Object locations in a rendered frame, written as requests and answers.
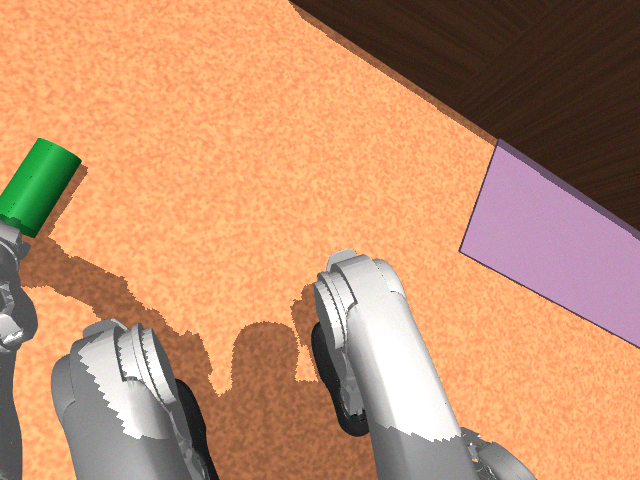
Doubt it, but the left robot foot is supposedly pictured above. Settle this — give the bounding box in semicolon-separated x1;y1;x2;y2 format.
175;378;219;480

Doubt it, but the can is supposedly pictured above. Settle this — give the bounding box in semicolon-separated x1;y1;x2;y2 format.
0;138;82;238

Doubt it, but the right robot hand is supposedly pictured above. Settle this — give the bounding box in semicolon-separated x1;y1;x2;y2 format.
461;427;537;480

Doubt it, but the right robot foot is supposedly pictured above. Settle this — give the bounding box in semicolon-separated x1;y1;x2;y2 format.
311;321;369;437

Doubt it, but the left robot arm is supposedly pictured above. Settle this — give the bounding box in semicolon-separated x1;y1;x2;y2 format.
0;220;38;480

